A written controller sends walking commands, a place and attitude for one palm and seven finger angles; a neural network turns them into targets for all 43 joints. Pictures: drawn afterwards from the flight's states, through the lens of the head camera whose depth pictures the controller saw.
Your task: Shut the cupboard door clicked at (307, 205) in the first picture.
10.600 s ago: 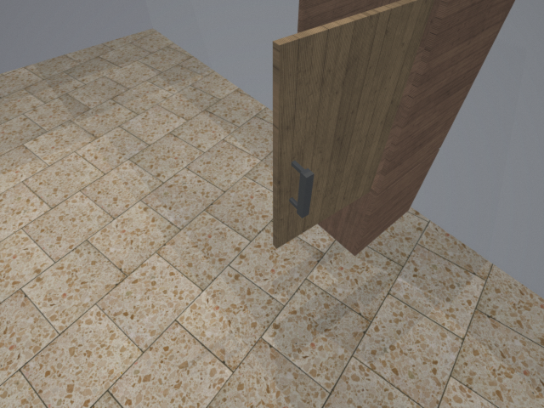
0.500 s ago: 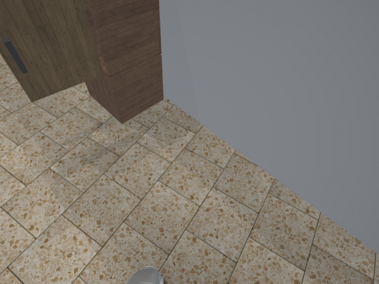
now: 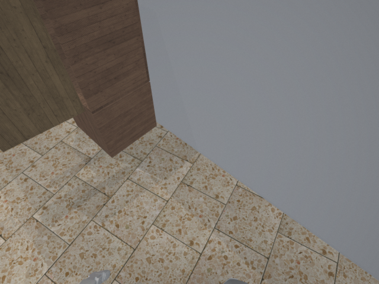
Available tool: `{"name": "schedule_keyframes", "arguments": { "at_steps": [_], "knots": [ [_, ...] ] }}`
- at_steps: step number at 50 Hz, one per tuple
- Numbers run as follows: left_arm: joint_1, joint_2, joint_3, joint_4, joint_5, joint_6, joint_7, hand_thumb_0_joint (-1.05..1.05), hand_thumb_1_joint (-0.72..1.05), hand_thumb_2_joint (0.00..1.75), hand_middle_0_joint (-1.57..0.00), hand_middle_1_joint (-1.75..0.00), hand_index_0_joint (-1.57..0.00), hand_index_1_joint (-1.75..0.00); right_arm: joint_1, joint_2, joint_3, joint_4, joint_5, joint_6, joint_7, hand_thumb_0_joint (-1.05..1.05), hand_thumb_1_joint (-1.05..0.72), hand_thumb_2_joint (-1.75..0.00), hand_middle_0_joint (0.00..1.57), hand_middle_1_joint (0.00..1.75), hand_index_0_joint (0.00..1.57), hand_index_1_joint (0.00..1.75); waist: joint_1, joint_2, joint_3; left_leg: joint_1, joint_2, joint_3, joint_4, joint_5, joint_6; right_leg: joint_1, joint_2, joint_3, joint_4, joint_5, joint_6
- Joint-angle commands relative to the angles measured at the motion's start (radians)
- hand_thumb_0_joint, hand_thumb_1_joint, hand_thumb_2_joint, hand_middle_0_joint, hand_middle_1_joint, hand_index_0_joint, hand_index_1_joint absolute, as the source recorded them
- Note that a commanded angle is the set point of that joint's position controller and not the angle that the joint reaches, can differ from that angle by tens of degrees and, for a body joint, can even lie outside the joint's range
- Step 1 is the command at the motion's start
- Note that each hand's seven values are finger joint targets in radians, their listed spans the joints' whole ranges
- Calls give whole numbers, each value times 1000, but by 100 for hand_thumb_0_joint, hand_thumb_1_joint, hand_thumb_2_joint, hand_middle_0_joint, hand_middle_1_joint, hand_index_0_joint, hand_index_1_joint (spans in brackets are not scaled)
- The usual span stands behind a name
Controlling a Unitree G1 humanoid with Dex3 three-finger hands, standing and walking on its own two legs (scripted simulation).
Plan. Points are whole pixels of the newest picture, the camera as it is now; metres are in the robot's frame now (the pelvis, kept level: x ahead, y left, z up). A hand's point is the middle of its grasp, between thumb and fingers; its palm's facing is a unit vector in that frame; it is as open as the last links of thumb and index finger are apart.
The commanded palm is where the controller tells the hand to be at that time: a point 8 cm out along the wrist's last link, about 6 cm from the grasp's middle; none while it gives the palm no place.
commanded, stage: walk to a spot facing it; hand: left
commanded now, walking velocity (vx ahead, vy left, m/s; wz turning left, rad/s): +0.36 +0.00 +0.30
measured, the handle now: out of the picture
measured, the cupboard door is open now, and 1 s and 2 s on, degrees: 85 85 85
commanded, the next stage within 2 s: turn to face it in 0.30 s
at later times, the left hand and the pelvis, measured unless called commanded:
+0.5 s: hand out of the picture +0.15 +0.22 -0.20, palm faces +0.26 -0.95 -0.18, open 7.3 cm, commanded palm none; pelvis +0.21 +0.04 -0.02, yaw +13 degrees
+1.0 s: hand (112, 200) +0.36 +0.23 -0.14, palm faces +0.44 -0.86 -0.27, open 7.3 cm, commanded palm none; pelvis +0.34 +0.00 +0.00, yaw +29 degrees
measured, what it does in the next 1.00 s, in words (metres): walks ahead, turning left: right foot, then left foot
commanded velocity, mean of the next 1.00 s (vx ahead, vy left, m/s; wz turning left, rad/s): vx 0.10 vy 0.00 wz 0.52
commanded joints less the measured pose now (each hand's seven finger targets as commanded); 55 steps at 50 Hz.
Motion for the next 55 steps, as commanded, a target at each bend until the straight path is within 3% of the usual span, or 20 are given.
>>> {"name": "schedule_keyframes", "arguments": {
  "at_steps": [1,3,6,11,15,17,19,20,21,22,25,28,39,43,44,45,46,48,50,55],
  "knots": [
    [427,263,71,73,-3,-51,27,0,90,90,-20,-30,-20,-30,4,-67,-19,-77,19,-23,2,0,-90,-90,20,30,20,30,186,-369,-195,-601,-42,21,688,-189,30,745,-359,501,-264,21,-166],
    [322,194,49,43,-11,-48,43,0,90,90,-20,-30,-20,-30,-115,-89,-31,-100,14,-17,1,0,-90,-90,20,30,20,30,150,-211,-92,-696,50,-128,915,-97,37,543,-369,505,-357,-97,-196],
    [187,69,14,10,-9,-62,53,0,90,90,-20,-30,-20,-30,-97,-49,-25,-70,1,10,9,0,-90,-90,20,30,20,30,58,-131,-27,-597,118,-129,799,66,11,313,-284,186,-397,-5,-132],
    [194,74,18,39,-4,-80,54,0,90,90,-20,-30,-20,-30,-148,5,-20,-93,1,27,35,0,-90,-90,20,30,20,30,39,-101,2,-537,95,-33,454,133,-12,309,-239,-18,-402,155,-126],
    [211,119,24,56,-4,-69,52,0,90,90,-20,-30,-20,-30,-254,-21,-20,-148,3,18,49,0,-90,-90,20,30,20,30,63,-124,13,-509,66,16,303,137,9,395,-264,-55,-336,244,-108],
    [190,151,30,45,-7,-62,51,0,90,90,-20,-30,-20,-30,-231,-56,-25,-155,2,16,48,0,-90,-90,20,30,20,30,27,-113,6,-411,31,54,245,138,25,383,-268,-93,-250,341,-91],
    [164,174,36,24,-16,-51,44,0,90,90,-20,-30,-20,-30,-61,-130,-44,-121,-7,16,39,0,-90,-90,20,30,20,30,-66,-45,-91,-96,-20,66,157,182,54,258,-222,-167,64,414,-48],
    [180,125,31,-5,-20,-40,37,0,90,90,-20,-30,-20,-30,63,-244,-71,-104,-18,15,26,0,-90,-90,20,30,20,30,-108,204,-182,90,178,-246,93,225,132,48,-91,-186,374,71,10],
    [132,94,18,-65,-28,-36,34,0,90,90,-20,-30,-20,-30,117,-331,-86,-104,-12,16,7,0,-90,-90,20,30,20,30,-120,323,-224,166,394,-618,-51,373,251,-162,22,-78,645,-444,40],
    [84,110,21,-98,-19,-31,45,0,90,90,-20,-30,-20,-30,74,-342,-82,-108,0,22,2,0,-90,-90,20,30,20,30,-95,146,-189,35,435,-635,-79,256,272,-170,5,51,740,-436,18],
    [107,94,27,-60,-9,-9,43,0,90,90,-20,-30,-20,-30,-164,-236,-48,-187,0,13,-14,0,-90,-90,20,30,20,30,17,151,-76,-237,305,-448,-119,167,194,-166,-53,119,722,-242,38],
    [178,82,29,-41,-7,17,41,0,90,90,-20,-30,-20,-30,-194,-219,-39,-196,4,5,-14,0,-90,-90,20,30,20,30,57,102,-120,-246,225,-284,-91,406,167,-99,-32,106,615,-167,61],
    [15,101,23,-164,-16,36,56,0,90,90,-20,-30,-20,-30,-173,-232,-68,-203,2,50,-7,0,-90,-90,20,30,20,30,23,141,-103,-202,181,-376,-16,461,179,-7,56,92,213,-207,76],
    [117,122,29,-152,-21,16,65,0,90,90,-20,-30,-20,-30,-226,-221,-73,-223,12,64,-10,0,-90,-90,20,30,20,30,78,114,-118,-316,123,-386,122,478,119,285,79,84,-132,-46,56],
    [156,180,42,-148,-12,3,72,0,90,90,-20,-30,-20,-30,-216,-175,-68,-232,21,62,-4,0,-90,-90,20,30,20,30,90,-46,-145,-459,41,-313,257,287,55,456,-71,231,-246,58,16],
    [181,258,54,-147,2,-2,78,0,90,90,-20,-30,-20,-30,-216,-117,-58,-255,24,61,2,0,-90,-90,20,30,20,30,100,-297,-136,-609,-109,-124,493,-203,-31,513,-346,456,-288,304,-105],
    [185,255,45,-152,-10,0,80,0,90,90,-20,-30,-20,-30,-221,-149,-61,-254,13,69,4,0,-90,-90,20,30,20,30,91,-210,-122,-593,-67,-158,694,-260,-27,420,-407,430,-278,405,-177],
    [101,176,26,-158,-16,-4,82,0,90,90,-20,-30,-20,-30,-222,-158,-64,-219,6,90,7,0,-90,-90,20,30,20,30,44,-237,-72,-604,-13,-162,856,-142,-45,357,-281,293,-244,461,-156],
    [90,143,20,-159,-17,-4,83,0,90,90,-20,-30,-20,-30,-226,-133,-53,-210,10,98,17,0,-90,-90,20,30,20,30,37,-193,-83,-588,-1,-130,822,-69,-55,370,-222,161,-227,516,-132],
    [165,168,24,-113,-9,-9,79,0,90,90,-20,-30,-20,-30,-291,-98,-31,-208,14,100,22,0,-90,-90,20,30,20,30,69,-174,-90,-492,-21,-55,550,-69,-61,428,-212,87,-205,614,-124]
  ]
}}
